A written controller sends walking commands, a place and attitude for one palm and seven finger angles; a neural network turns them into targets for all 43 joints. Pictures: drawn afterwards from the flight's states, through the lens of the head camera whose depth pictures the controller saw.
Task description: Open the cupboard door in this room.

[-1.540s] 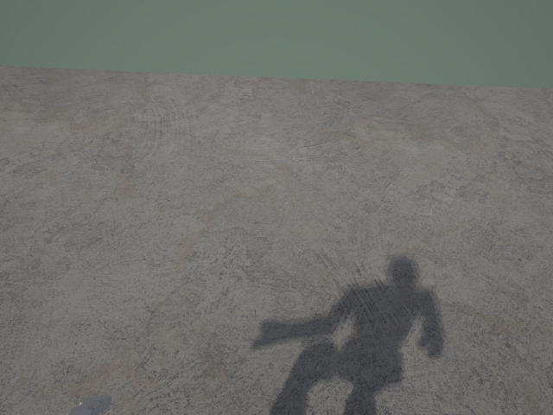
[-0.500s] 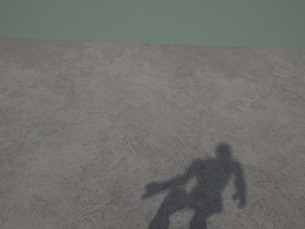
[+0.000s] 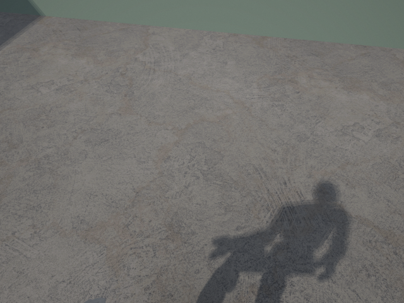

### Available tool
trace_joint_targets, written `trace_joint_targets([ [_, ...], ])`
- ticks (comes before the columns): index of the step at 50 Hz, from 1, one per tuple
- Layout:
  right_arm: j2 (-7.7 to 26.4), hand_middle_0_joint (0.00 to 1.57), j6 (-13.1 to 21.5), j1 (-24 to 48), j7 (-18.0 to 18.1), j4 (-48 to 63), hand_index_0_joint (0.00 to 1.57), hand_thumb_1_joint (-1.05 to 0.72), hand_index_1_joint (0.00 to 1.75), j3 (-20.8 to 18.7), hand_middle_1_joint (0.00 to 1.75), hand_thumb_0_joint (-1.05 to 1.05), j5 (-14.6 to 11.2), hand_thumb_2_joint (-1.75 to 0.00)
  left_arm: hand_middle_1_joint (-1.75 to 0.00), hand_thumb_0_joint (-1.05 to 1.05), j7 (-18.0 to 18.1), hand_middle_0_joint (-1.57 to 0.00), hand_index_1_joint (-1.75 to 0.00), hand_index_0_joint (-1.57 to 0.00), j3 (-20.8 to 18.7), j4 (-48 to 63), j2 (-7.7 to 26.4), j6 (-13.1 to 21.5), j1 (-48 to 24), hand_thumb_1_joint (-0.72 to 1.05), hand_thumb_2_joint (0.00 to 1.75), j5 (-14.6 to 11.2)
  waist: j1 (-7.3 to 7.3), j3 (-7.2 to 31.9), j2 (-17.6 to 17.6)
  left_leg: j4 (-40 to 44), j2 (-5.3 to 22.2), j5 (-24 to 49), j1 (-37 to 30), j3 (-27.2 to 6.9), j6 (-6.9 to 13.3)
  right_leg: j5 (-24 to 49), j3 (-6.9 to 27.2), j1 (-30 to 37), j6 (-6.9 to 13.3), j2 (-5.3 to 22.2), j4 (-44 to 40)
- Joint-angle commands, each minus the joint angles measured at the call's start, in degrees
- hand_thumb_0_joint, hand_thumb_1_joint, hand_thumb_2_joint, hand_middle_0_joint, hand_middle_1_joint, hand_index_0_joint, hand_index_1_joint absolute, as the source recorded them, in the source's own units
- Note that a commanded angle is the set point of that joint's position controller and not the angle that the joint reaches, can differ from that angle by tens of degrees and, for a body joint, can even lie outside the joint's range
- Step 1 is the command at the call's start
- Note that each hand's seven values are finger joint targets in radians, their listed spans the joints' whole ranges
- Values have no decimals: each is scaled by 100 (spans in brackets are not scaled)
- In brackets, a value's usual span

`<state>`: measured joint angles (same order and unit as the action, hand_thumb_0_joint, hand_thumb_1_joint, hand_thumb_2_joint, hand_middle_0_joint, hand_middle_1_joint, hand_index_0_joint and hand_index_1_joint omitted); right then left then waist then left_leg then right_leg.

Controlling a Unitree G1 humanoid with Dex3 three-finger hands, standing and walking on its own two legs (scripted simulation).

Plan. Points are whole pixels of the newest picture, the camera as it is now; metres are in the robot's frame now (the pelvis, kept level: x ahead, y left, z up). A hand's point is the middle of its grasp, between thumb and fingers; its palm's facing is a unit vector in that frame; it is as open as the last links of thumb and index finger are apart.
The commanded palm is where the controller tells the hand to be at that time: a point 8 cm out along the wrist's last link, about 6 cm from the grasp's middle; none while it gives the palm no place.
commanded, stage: turn or walk to find it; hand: left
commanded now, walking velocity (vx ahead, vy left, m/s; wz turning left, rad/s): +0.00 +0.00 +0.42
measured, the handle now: out of the picture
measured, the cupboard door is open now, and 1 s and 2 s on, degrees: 0 0 0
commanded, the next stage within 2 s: none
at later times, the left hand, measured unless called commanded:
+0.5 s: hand out of the picture -0.08 +0.22 -0.19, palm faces +0.29 -0.93 -0.23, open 7.4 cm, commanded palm none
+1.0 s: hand out of the picture -0.05 +0.24 -0.15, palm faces +0.42 -0.87 -0.27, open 7.4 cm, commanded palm none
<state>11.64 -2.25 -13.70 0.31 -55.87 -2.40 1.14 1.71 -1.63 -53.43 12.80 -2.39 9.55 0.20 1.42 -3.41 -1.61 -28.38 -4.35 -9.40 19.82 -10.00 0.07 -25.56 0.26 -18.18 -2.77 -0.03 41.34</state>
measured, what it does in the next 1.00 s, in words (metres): steps on the spot, turning left: right foot, then left foot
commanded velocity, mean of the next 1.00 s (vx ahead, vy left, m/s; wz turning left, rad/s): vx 0.00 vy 0.00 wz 0.42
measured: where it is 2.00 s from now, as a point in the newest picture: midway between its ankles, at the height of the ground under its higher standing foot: outside the picture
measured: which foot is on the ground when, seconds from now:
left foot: down 0.00-0.04, up 0.06-0.44, down 0.46-1.00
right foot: up 0.00-0.02, down 0.04-0.46, up 0.48-1.00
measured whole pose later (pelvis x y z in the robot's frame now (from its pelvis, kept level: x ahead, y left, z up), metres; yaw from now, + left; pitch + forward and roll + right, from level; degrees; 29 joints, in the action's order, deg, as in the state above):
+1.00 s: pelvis -0.07 +0.01 +0.00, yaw +25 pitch +1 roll +1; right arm 11.8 -2.6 -15.7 0.0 -55.8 -3.4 1.3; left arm 1.5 -2.9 -51.8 11.5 -2.6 9.0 0.6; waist 2.4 -2.2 -1.2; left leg -26.6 -5.7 -10.0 17.2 -5.0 2.5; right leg -20.5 -0.6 -16.4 -3.4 1.3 36.6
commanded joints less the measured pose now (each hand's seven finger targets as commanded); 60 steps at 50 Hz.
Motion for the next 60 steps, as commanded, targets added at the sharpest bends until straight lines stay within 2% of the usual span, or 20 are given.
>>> trace_joint_targets([
  [1, 987, 20, 39, 53, 30, 466, 20, -90, 30, -353, 30, 0, -60, -90, -30, 0, 62, -20, -30, -20, -261, 219, 759, 177, 828, 90, 90, 31, -308, 861, 53, -73, 697, 71, 517, -898, 324, 1200, 194, 1759, 137, 441, -2109],
  [2, 642, 20, 33, 39, 9, 596, 20, -90, 30, -306, 30, 0, -79, -90, -30, 0, 101, -20, -30, -20, -365, 262, 1242, 214, 849, 90, 90, 127, -340, 573, 1543, -1343, 35, -1418, 1671, 145, -78, 700, 1744, 2053, 646, 1922, -2656],
  [3, 782, 20, 18, 301, 16, 685, 20, -90, 30, -364, 30, 0, 0, -90, -30, 0, 101, -20, -30, -20, -366, 397, 1418, 204, 687, 90, 90, 106, -430, 321, 1644, -2602, -16, -2174, 1611, 493, -192, 1288, 2320, 1065, 1125, 2749, -2806],
  [6, 760, 20, -105, 93, -91, 371, 20, -90, 30, -395, 30, 0, 20, -90, -30, 0, 87, -20, -30, -20, -267, 550, 975, 249, 0, 90, 90, 95, -17, -196, 1122, -3950, 362, -1352, 1290, 492, -196, 1068, 1136, 75, 987, 1874, -2769],
  [9, 623, 20, -91, -25, -119, 298, 20, -90, 30, -340, 30, 0, 0, -90, -30, 0, 70, -20, -30, -20, -216, 501, 815, 306, 197, 90, 90, 111, 5, -161, 1018, -4011, 441, -1037, 1318, 803, -315, 2378, 370, 508, 959, 1617, -2370],
  [18, 518, 20, -3, 733, -113, 542, 20, -90, 30, -180, 30, 0, -81, -90, -30, 0, 60, -20, -30, -20, -348, 258, 1161, 249, 916, 90, 90, 193, -411, 298, 1411, -1616, 509, -1726, 411, 1366, -298, 3985, 65, 1257, 1132, 1945, -1695],
  [21, 635, 20, 83, 209, -87, 402, 20, -90, 30, -187, 30, 0, -75, -90, -30, 0, 42, -20, -30, -20, -384, 222, 1214, 214, 750, 90, 90, 130, -125, 675, 1180, 14, 430, -549, -662, 1527, -208, 3961, -393, 1087, 681, 1753, -939],
  [22, 909, 20, 143, -82, -86, 340, 20, -90, 30, -236, 30, 0, -58, -90, -30, 0, 25, -20, -30, -20, -355, 270, 1065, 184, 758, 90, 90, 78, 35, 950, 555, 618, 749, 445, -1534, 1185, -102, 3235, -684, 563, 389, 1533, -216],
  [23, 1480, 20, 194, -251, -65, 360, 20, -90, 30, -375, 30, 0, -23, -90, -30, 0, -10, -20, -30, -20, -291, 455, 681, 155, 779, 90, 90, 42, 97, 1065, -1185, 781, 2182, 2370, -2483, -585, 439, 356, -934, -1005, -48, 791, 941],
  [24, 1744, 20, 145, -527, -20, 279, 20, -90, 30, -431, 30, 0, -63, -90, -30, 0, 19, -20, -30, -20, -200, 572, 530, 93, 503, 90, 90, 86, 223, 1033, -1439, 714, 2777, 3903, -2193, -1054, 1018, -1265, -499, -1302, -126, 543, 1711],
  [25, 1595, 20, 128, -461, 14, 254, 20, -90, 30, -403, 30, 0, -26, -90, -30, 0, 23, -20, -30, -20, -238, 551, 617, 32, 397, 90, 90, 101, 185, 852, -805, 686, 2728, 3529, -1889, -604, 1174, -1016, -251, -1256, -67, 664, 2171],
  [30, 1085, 20, 207, 218, 104, 433, 20, -90, 30, -228, 30, 0, -34, -90, -30, 0, -76, -20, -30, -20, -311, 175, 609, 11, 484, 90, 90, 97, -115, 410, -592, 962, 1709, 2213, -1274, -26, 770, 381, -106, -1251, -181, 609, 2522],
  [43, 1072, 20, 139, -210, 82, 396, 20, -90, 30, -339, 30, 0, 35, -90, -30, 0, -24, -20, -30, -20, -297, 450, 428, 22, -38, 90, 90, 72, 85, 353, -496, 1180, 1708, 767, -1097, -1191, 1101, 42, -28, -807, -155, 350, 747],
  [49, 1020, 20, 96, 6, 29, 460, 20, -90, 30, -368, 30, 0, 6, -90, -30, 0, 36, -20, -30, -20, -294, 381, 429, 130, 575, 90, 90, 14, -242, 715, -435, 613, 1261, 836, -253, -1122, 736, 1070, -99, 988, 5, 129, -1519],
  [50, 863, 20, 94, -22, 3, 474, 20, -90, 30, -355, 30, 0, -33, -90, -30, 0, 54, -20, -30, -20, -331, 365, 612, 180, 734, 90, 90, 42, -307, 795, 18, 224, 950, 224, 280, -817, 436, 1357, 160, 1665, 92, 483, -2222],
  [51, 507, 20, 97, -160, -22, 559, 20, -90, 30, -308, 30, 0, -77, -90, -30, 0, 99, -20, -30, -20, -424, 406, 1088, 235, 771, 90, 90, 127, -305, 783, 1498, -929, 239, -1148, 1379, 58, 18, 1122, 1567, 2304, 547, 1820, -2713],
  [52, 625, 20, 82, -44, 9, 646, 20, -90, 30, -349, 30, 0, -3, -90, -30, 0, 95, -20, -30, -20, -433, 517, 1295, 213, 647, 90, 90, 122, -349, 521, 1821, -2164, -57, -2225, 1516, 605, -157, 1704, 2183, 1510, 1091, 2724, -2785],
  [53, 746, 20, 14, -26, -10, 569, 20, -90, 30, -394, 30, 0, 39, -90, -30, 0, 109, -20, -30, -20, -384, 607, 1110, 180, 376, 90, 90, 78, -223, 361, 1116, -2981, 159, -2058, 1256, 409, -146, 1795, 1655, 901, 1238, 2614, -2754],
  [56, 632, 20, -77, -338, -85, 207, 20, -90, 30, -390, 30, 0, 28, -90, -30, 0, 62, -20, -30, -20, -257, 628, 644, 294, -49, 90, 90, 53, 89, 88, 863, -3912, 373, -1192, 1276, 614, -280, 2698, 477, 844, 907, 1652, -2426],
  [60, 545, 20, -117, -227, -97, 176, 20, -90, 30, -351, 30, 0, 19, -90, -30, 0, 67, -20, -30, -20, -266, 487, 629, 337, 337, 90, 90, 80, -46, 75, 981, -4001, 542, -963, 1323, 808, -432, 2977, 81, 1048, 920, 1657, -2345],
])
